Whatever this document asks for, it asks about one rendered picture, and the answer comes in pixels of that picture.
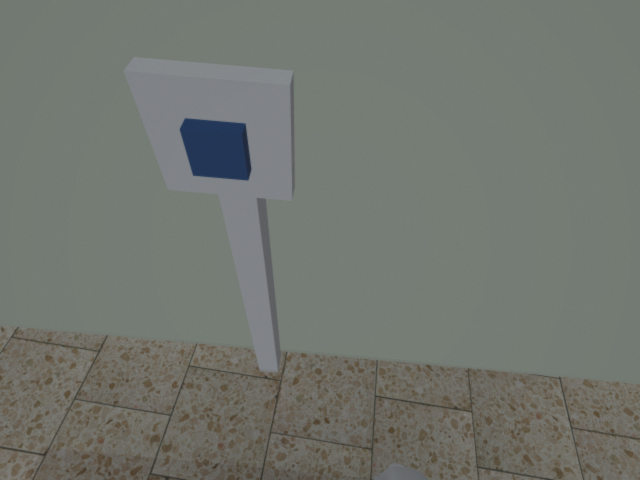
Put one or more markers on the button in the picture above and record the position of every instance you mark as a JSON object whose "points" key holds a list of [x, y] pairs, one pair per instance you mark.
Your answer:
{"points": [[217, 149]]}

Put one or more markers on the panel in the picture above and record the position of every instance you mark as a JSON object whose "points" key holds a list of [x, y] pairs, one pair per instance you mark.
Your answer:
{"points": [[168, 91]]}

